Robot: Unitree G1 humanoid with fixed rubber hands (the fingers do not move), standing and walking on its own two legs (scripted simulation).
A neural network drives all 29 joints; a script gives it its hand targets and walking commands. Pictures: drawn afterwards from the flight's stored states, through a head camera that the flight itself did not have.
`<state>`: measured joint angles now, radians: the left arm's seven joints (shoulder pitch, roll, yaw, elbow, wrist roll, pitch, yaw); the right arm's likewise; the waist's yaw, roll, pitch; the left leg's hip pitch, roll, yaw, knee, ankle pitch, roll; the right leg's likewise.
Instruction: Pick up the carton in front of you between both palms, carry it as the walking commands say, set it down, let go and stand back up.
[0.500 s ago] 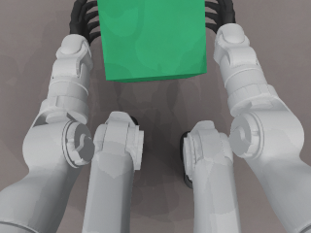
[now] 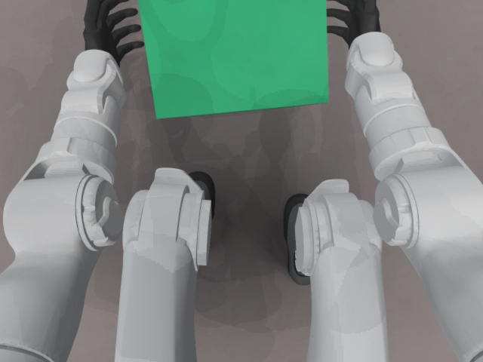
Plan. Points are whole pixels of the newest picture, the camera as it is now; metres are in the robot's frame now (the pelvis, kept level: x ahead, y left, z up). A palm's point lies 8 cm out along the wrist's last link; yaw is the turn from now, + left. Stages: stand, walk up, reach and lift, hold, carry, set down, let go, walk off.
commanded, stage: set down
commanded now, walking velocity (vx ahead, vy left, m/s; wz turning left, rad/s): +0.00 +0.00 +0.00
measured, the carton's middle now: (236, 45) +0.50 +0.06 -0.24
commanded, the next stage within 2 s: let go in 1.16 s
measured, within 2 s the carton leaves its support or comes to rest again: neither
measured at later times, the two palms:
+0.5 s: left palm (15, 11) +0.48 +0.26 -0.06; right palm out of the picture +0.53 -0.11 -0.05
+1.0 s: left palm out of the picture +0.48 +0.27 +0.09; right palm out of the picture +0.53 -0.13 +0.09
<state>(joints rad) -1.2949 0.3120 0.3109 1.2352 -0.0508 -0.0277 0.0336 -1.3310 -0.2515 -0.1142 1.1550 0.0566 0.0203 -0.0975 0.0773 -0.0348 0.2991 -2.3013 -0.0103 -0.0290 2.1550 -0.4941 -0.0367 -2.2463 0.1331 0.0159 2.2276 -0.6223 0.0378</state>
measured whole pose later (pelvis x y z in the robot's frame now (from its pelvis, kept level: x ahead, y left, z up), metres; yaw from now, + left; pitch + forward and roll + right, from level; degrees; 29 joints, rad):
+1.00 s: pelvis +0.03 +0.02 +0.20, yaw +0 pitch +45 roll -2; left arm -0.91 0.24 0.29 0.75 -0.05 0.12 0.01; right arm -0.98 -0.22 -0.23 0.80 0.00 0.13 -0.03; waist 0.06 -0.02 -0.09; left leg -1.86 -0.04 -0.03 1.46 -0.40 0.01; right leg -1.79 0.06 0.04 1.50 -0.50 0.04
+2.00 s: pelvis +0.13 +0.01 +0.41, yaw +3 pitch +3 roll +0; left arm 0.23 0.22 0.02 0.47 -0.01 0.03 -0.07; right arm 0.21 -0.20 -0.04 0.45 -0.02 0.03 0.04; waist 0.01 0.00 0.03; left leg -0.28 -0.03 -0.05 0.45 -0.23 0.00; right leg -0.22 0.02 0.05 0.46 -0.30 -0.01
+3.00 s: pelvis +0.14 +0.03 +0.41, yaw +2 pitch -1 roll -1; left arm 0.19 0.36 0.03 0.81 0.03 0.00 0.02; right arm 0.14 -0.33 -0.02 0.86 -0.03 -0.01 -0.02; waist 0.00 -0.03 0.01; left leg -0.20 -0.03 -0.03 0.49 -0.28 0.02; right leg -0.11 0.01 0.06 0.42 -0.31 0.02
